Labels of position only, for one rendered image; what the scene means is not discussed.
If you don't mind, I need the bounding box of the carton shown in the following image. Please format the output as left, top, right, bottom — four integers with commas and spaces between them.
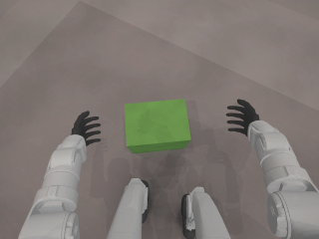
125, 99, 191, 153

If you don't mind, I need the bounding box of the robot left thigh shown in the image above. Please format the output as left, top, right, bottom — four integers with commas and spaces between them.
106, 183, 149, 239

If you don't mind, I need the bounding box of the left robot forearm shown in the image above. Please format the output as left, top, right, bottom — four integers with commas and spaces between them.
18, 134, 87, 239

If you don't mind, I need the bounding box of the robot right shin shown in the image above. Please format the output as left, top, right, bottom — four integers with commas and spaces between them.
185, 187, 204, 230

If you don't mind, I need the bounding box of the left robot hand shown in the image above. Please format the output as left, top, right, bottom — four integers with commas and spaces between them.
71, 111, 101, 146

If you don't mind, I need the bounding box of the right robot hand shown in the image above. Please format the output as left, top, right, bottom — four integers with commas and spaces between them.
226, 99, 260, 136

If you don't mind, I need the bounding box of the right robot forearm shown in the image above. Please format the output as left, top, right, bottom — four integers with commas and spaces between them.
247, 120, 319, 194

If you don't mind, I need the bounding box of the robot right upper arm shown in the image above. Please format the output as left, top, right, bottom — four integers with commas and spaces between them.
267, 190, 319, 239

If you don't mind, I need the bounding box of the robot left upper arm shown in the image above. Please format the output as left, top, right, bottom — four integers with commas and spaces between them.
20, 210, 80, 239

